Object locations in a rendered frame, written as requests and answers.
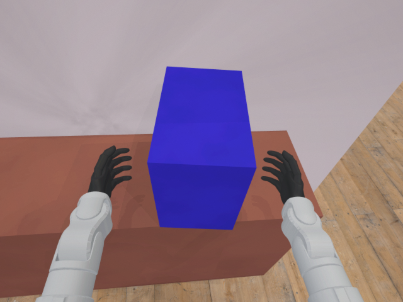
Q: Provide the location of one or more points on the pedestal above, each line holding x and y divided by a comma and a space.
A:
43, 178

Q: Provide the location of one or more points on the carton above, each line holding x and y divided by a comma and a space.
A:
201, 160

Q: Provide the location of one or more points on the right robot hand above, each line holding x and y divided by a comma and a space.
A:
290, 183

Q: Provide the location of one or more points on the robot left forearm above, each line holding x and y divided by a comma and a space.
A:
76, 261

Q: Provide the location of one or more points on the left robot hand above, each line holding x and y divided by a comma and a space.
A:
103, 179

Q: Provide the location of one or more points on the robot right forearm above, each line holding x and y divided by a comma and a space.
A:
318, 262

